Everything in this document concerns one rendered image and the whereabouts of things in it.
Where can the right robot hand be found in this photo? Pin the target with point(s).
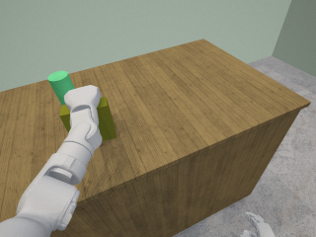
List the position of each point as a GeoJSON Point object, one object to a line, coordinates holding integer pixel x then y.
{"type": "Point", "coordinates": [262, 229]}

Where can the left robot hand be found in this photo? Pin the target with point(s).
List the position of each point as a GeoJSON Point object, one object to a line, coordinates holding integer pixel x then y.
{"type": "Point", "coordinates": [86, 94]}

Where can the robot left upper arm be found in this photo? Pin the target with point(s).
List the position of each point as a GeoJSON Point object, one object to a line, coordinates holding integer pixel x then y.
{"type": "Point", "coordinates": [49, 206]}

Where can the sponge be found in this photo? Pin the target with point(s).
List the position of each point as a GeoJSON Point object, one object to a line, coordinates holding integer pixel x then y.
{"type": "Point", "coordinates": [106, 124]}

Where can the table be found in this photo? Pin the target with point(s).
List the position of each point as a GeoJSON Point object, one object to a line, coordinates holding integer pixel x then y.
{"type": "Point", "coordinates": [196, 129]}

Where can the robot left forearm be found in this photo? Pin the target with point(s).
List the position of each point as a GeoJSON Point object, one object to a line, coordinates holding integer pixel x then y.
{"type": "Point", "coordinates": [69, 163]}

